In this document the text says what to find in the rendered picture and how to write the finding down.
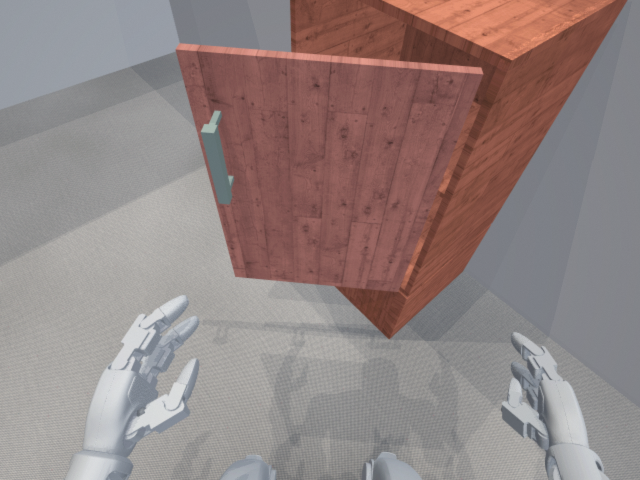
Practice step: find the handle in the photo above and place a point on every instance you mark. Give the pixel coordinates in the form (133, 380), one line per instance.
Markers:
(212, 143)

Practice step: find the cupboard door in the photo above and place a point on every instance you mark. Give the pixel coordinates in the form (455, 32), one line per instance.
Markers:
(336, 160)

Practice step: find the robot left forearm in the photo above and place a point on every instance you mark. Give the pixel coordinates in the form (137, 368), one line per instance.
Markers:
(94, 465)

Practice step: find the robot right shin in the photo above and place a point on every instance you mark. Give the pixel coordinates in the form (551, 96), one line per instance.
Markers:
(387, 455)

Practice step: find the robot left thigh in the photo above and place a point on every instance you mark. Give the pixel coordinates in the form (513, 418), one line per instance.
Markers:
(249, 469)

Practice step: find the robot right hand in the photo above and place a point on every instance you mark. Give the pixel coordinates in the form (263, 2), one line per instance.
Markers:
(552, 397)

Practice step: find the robot left hand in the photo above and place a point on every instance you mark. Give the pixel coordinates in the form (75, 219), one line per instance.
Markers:
(112, 425)

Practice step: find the robot right forearm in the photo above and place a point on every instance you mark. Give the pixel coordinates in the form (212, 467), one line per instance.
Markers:
(573, 462)

